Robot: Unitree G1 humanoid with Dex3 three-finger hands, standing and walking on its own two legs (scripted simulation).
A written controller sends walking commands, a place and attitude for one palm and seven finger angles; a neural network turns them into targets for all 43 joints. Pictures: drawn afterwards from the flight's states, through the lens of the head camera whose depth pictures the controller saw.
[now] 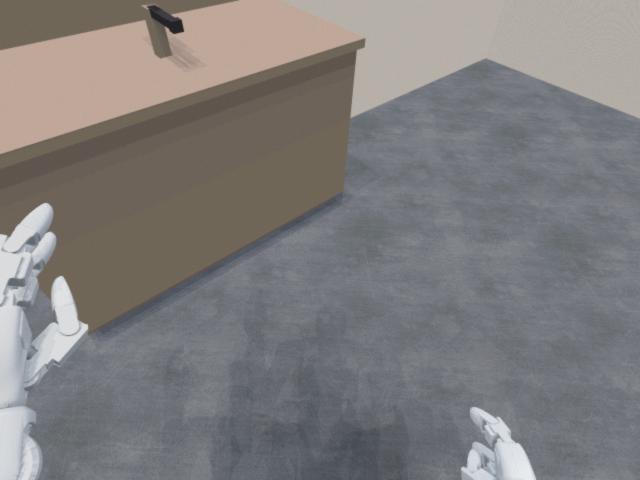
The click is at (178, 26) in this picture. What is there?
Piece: tap's lever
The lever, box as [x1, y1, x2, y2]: [167, 17, 183, 33]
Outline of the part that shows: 177,17 167,19 169,30 173,33 183,31 181,20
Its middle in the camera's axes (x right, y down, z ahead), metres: -0.37 -0.54 +0.97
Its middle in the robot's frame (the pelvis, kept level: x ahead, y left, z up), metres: +1.08 +0.45 +0.11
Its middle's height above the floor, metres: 0.89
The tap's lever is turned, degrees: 0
